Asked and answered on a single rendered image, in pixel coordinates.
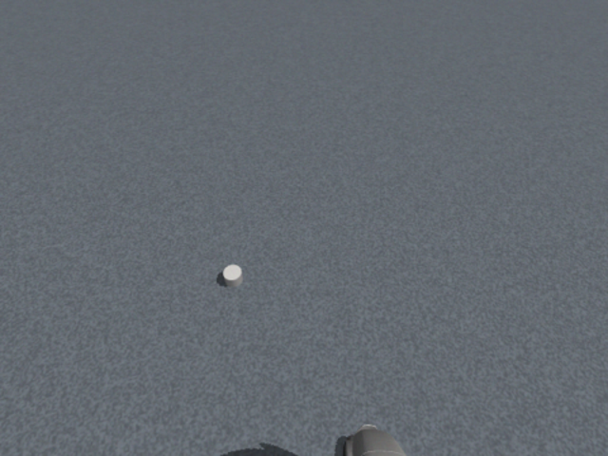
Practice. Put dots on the tin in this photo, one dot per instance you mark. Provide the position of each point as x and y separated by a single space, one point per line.
233 275

